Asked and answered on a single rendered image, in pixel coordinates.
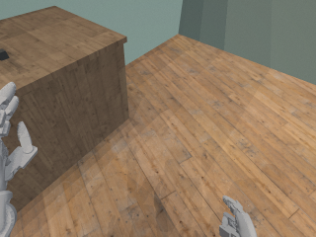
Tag left robot forearm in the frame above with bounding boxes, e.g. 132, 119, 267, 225
0, 190, 18, 237

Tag robot right hand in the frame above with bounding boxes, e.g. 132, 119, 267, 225
219, 196, 258, 237

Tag robot left hand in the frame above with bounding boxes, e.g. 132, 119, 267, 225
0, 82, 38, 192

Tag counter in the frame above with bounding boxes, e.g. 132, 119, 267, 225
0, 6, 129, 213

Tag tap lever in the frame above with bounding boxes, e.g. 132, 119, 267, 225
0, 48, 10, 61

